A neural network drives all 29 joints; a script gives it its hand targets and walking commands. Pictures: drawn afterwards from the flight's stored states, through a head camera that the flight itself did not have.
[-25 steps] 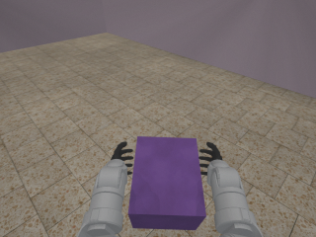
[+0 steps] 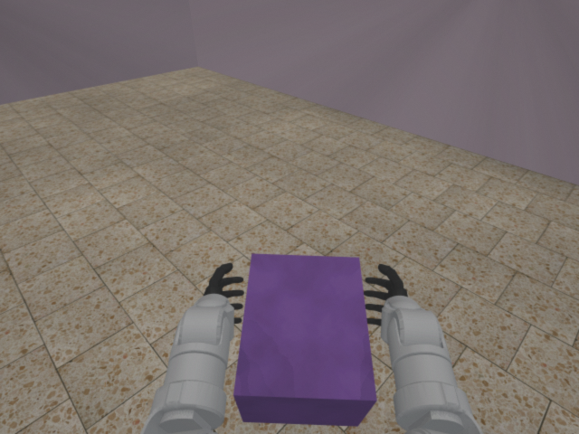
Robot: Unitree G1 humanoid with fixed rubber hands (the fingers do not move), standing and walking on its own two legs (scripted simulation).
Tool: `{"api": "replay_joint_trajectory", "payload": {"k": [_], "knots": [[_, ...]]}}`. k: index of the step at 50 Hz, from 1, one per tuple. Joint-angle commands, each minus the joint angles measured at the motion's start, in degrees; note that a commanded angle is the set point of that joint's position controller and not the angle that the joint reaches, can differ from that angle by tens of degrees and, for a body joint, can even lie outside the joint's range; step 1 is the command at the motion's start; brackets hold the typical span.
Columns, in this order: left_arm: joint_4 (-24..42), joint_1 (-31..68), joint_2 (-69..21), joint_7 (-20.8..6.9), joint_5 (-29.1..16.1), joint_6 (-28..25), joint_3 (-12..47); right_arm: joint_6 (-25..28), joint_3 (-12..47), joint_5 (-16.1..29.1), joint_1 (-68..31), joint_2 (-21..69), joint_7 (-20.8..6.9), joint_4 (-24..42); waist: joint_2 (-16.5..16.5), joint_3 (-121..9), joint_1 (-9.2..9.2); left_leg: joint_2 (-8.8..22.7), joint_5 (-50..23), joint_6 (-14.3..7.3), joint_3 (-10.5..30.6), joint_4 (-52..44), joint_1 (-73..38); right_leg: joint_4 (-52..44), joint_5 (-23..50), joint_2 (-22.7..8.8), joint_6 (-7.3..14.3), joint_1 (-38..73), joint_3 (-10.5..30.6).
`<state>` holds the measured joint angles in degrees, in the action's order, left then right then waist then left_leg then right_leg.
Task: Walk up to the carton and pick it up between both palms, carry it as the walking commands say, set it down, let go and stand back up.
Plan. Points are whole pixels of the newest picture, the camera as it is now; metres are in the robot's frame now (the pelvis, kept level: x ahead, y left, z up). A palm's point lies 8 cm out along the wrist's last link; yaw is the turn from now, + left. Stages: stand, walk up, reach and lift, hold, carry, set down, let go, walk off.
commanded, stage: hold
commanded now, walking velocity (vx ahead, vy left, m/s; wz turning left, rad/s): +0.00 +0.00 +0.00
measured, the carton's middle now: (303, 337) +0.31 +0.00 -0.03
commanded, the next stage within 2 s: carry in 0.72 s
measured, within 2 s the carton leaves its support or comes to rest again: neither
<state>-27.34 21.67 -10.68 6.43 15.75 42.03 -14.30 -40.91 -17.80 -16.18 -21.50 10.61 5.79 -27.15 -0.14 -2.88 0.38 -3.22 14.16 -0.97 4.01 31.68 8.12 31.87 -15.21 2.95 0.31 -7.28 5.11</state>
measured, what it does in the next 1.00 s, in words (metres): stands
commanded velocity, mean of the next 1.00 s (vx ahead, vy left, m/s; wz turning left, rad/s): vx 0.00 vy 0.00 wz -0.19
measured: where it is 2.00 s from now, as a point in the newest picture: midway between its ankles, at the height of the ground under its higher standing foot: outside the picture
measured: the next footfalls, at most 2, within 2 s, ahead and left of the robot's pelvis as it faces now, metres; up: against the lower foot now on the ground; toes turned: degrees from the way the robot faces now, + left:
left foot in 1.58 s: -0.01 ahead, +0.11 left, +0.00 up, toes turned -21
right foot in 1.78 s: -0.07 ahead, -0.11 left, +0.00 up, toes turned -36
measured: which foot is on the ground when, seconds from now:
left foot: down 0.00-1.00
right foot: down 0.00-1.00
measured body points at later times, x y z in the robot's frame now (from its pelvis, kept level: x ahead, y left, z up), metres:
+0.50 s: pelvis +0.00 +0.00 +0.00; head -0.08 +0.00 +0.44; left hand +0.30 +0.14 +0.05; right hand +0.30 -0.14 +0.05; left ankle +0.04 +0.11 -0.73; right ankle +0.04 -0.12 -0.73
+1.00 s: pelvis -0.03 -0.01 -0.02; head -0.02 -0.02 +0.43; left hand +0.33 +0.09 +0.06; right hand +0.31 -0.18 +0.06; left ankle +0.05 +0.11 -0.73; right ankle +0.04 -0.12 -0.73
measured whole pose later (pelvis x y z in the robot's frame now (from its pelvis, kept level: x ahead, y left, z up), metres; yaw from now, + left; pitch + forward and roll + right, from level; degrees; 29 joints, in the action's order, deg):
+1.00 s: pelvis -0.03 -0.01 -0.02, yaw -5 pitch +1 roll +1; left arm -9.0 26.7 -8.4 20.4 3.9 53.7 -5.9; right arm -52.5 -10.2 -6.2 -27.3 8.7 18.1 -8.5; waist -0.6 -1.5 1.4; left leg -0.2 15.8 0.2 -0.5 40.8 26.2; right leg 41.6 -15.0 4.7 0.9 -27.4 6.2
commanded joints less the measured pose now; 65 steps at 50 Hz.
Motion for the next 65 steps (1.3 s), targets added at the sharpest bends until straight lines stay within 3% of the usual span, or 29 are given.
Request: {"api": "replay_joint_trajectory", "payload": {"k": [1,35,36,37,38,42,44,46,49,51,52,54,56,57,58,59,60,61,62,64,65], "knots": [[3.68,37.62,-61.48,-19.47,-18.70,-2.55,28.51,0.94,32.26,18.43,-37.81,63.31,-19.08,0.98,0.53,-10.82,0.01,0.03,-2.62,0.78,1.46,-7.16,-4.47,-8.47,1.02,0.17,0.22,-4.64,0.50],[4.77,36.61,-61.80,-19.67,-19.18,-2.25,29.71,0.80,33.35,18.73,-37.05,63.35,-19.15,2.58,0.62,-11.61,0.23,-0.27,-2.72,0.80,1.69,-7.01,-4.18,-8.28,0.56,0.31,0.30,-5.15,0.56],[4.70,32.05,-58.09,-18.73,-17.54,-1.94,32.12,0.35,35.48,19.01,-34.53,59.46,-19.09,5.64,-2.14,-6.95,-0.14,11.82,5.99,-1.29,7.50,-8.22,8.38,-4.95,-8.49,-8.17,0.94,-16.47,3.53],[8.29,33.99,-57.19,-18.39,-18.93,-1.90,33.10,0.26,36.53,19.49,-34.37,58.35,-18.84,8.04,-5.53,-4.72,-0.39,13.74,16.77,-2.19,10.14,-11.31,11.46,-3.53,-14.55,-6.72,1.26,-18.93,4.22],[10.19,35.38,-57.32,-18.00,-19.97,-1.30,34.30,-0.20,37.56,20.02,-35.15,58.41,-18.45,9.62,-5.26,-6.84,-0.16,15.24,17.63,-2.94,11.00,-12.47,10.96,-2.09,-11.96,-6.05,0.97,-19.00,3.25],[22.25,38.27,-58.75,-16.95,-27.44,2.62,42.23,-4.28,44.28,24.65,-35.87,59.57,-15.43,19.41,-0.45,-17.85,-0.69,16.31,-4.94,-3.38,7.40,-5.58,4.88,3.47,4.59,-5.74,0.17,-16.87,0.40],[26.40,44.26,-57.14,-16.42,-31.10,5.17,45.32,-6.50,47.50,27.76,-41.84,58.35,-13.97,23.51,-0.35,-21.90,-0.59,15.65,-10.72,-2.99,4.32,-0.31,2.71,3.39,7.85,-6.41,1.31,-17.68,2.72],[27.48,50.86,-54.65,-15.37,-33.57,8.29,46.51,-9.28,49.08,31.08,-48.52,56.37,-12.88,24.51,0.82,-24.59,-0.45,14.01,-10.05,-1.90,2.21,4.19,3.89,2.86,10.29,-8.34,3.11,-17.27,7.96],[26.76,60.99,-51.37,-12.80,-37.63,13.42,46.29,-14.40,49.24,37.17,-58.43,52.62,-11.13,23.76,6.14,-27.32,0.42,9.25,0.96,0.98,-1.45,9.55,10.16,-1.32,12.66,-11.51,5.81,-12.65,16.32],[22.67,61.16,-49.51,-11.26,-36.97,17.10,41.51,-18.88,45.79,38.38,-60.86,52.37,-10.45,19.56,11.78,-28.51,0.76,4.32,12.31,3.31,-5.60,12.45,14.69,-5.44,14.41,-14.96,7.00,-8.31,22.96],[21.30,61.30,-48.93,-10.67,-36.35,18.61,38.93,-20.48,44.41,39.04,-62.20,52.76,-10.29,18.29,12.69,-28.72,0.96,2.82,14.54,4.20,-6.66,11.73,14.66,-6.33,15.47,-15.71,6.93,-7.56,24.12],[21.53,63.57,-48.96,-9.78,-35.98,21.36,34.47,-22.88,42.11,40.24,-64.95,54.46,-10.05,18.18,10.76,-31.01,1.09,2.82,12.26,4.15,-6.39,8.03,10.21,-4.58,17.56,-13.80,4.56,-8.72,20.79],[23.34,67.72,-49.65,-8.95,-35.92,23.46,31.20,-24.67,39.57,41.18,-67.84,55.93,-9.79,18.67,7.13,-34.23,0.27,4.50,6.00,2.27,-5.01,0.69,-0.72,-1.41,14.77,-9.11,0.27,-14.44,13.61],[24.96,70.34,-50.20,-8.51,-36.18,24.28,30.36,-25.29,38.39,41.59,-69.49,56.22,-9.54,19.24,2.25,-35.22,-0.44,8.91,0.75,-0.03,-0.72,-3.05,-7.41,2.56,8.66,-5.90,-1.59,-19.99,8.81],[26.44,72.40,-51.17,-8.13,-36.54,25.15,29.71,-25.86,36.94,41.62,-70.66,56.39,-9.21,19.30,-10.96,-36.63,-0.78,19.31,-11.49,-4.16,9.54,-4.80,-12.03,14.67,-5.65,-1.70,-1.63,-25.93,2.42],[27.80,76.81,-51.45,-7.69,-37.19,25.83,29.80,-26.37,36.34,41.99,-73.95,56.89,-8.83,19.67,-16.86,-37.35,-0.82,27.21,-21.59,-8.44,12.21,-3.94,-13.06,25.18,-18.07,-0.95,-1.23,-29.62,-3.75],[26.93,78.85,-52.08,-7.36,-37.50,26.35,29.63,-27.13,35.34,42.02,-76.11,57.37,-8.60,19.23,-12.51,-36.97,-0.40,28.46,-21.00,-9.01,9.02,-3.89,-10.02,27.49,-17.04,-3.65,-1.37,-27.80,-5.11],[24.65,77.32,-52.58,-7.40,-37.36,27.10,28.77,-28.02,33.50,40.32,-74.43,56.91,-8.22,16.96,-9.06,-36.60,-0.10,29.42,-17.89,-9.08,8.17,-3.85,-6.43,26.37,-14.89,-5.58,-1.13,-25.12,-4.01],[23.41,77.16,-53.54,-7.63,-37.71,27.84,28.49,-28.51,32.46,39.03,-73.18,57.00,-7.77,15.47,-8.89,-35.74,-0.10,28.27,-18.25,-7.78,6.39,-2.06,-4.54,23.52,-12.44,-6.83,-0.72,-23.10,-3.57],[21.10,79.91,-55.03,-8.49,-39.68,28.93,27.99,-28.84,30.89,37.08,-75.08,56.58,-6.60,15.38,-9.75,-36.18,0.49,24.03,-26.06,-3.90,-1.13,5.01,0.56,9.71,-6.60,-6.46,0.27,-13.62,-4.82],[18.53,78.98,-55.57,-8.95,-39.79,29.48,26.99,-29.18,29.53,35.96,-74.79,55.82,-6.23,14.54,-6.35,-35.81,1.04,20.94,-24.27,-1.52,-4.65,10.68,3.68,2.08,-4.51,-5.32,0.49,-8.57,-3.79]]}}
